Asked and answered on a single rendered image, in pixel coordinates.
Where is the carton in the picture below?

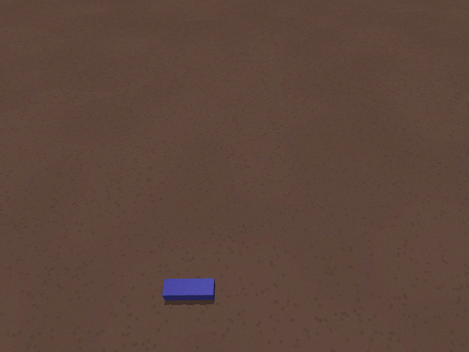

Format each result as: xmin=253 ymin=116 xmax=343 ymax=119
xmin=162 ymin=278 xmax=215 ymax=301

